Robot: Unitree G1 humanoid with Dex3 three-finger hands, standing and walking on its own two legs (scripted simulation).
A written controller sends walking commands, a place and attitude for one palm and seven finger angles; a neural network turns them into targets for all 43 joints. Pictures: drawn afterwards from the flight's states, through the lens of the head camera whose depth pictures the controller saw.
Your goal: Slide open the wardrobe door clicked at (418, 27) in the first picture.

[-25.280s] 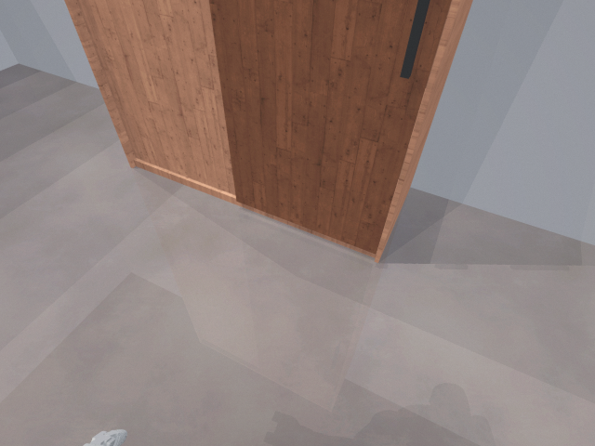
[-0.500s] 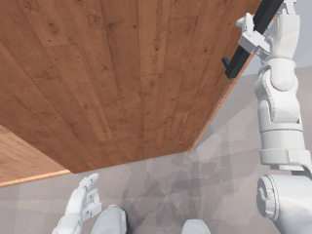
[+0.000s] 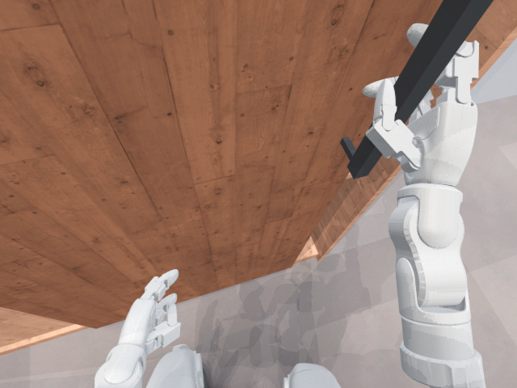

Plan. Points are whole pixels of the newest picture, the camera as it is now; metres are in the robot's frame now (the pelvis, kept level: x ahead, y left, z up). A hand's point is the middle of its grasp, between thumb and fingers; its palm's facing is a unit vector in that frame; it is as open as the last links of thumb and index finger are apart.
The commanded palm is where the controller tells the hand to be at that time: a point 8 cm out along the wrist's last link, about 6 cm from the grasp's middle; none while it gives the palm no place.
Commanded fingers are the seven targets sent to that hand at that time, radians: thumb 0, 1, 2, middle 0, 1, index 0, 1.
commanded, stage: step sideways, sliding the door along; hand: right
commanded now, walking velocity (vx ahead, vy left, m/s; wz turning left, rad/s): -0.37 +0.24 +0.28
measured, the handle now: (395, 83) +0.40 -0.19 +0.22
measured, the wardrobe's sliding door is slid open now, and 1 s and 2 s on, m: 0.12 0.40 0.60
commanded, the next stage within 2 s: none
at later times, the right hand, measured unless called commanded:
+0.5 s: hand (247, 153) +0.32 -0.02 +0.21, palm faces -0.11 +0.99 -0.06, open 7.0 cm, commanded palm +0.31 -0.04 +0.20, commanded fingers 0.00 -0.90 -0.90 0.45 1.40 0.45 1.40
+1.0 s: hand (108, 185) +0.30 +0.10 +0.21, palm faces -0.10 +0.99 -0.04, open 6.9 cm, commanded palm +0.28 +0.07 +0.21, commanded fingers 0.00 -0.90 -0.90 0.45 1.40 0.45 1.40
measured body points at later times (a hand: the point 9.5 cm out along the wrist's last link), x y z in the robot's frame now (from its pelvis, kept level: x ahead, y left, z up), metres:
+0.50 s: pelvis +0.04 +0.04 +0.01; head +0.12 +0.05 +0.45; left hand +0.24 +0.25 -0.08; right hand +0.32 -0.07 +0.21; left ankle +0.06 +0.17 -0.67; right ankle +0.02 -0.13 -0.72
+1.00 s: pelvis -0.08 +0.15 +0.00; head -0.02 +0.15 +0.44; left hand +0.05 +0.42 -0.08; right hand +0.30 +0.05 +0.21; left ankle +0.07 +0.20 -0.71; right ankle -0.11 +0.04 -0.73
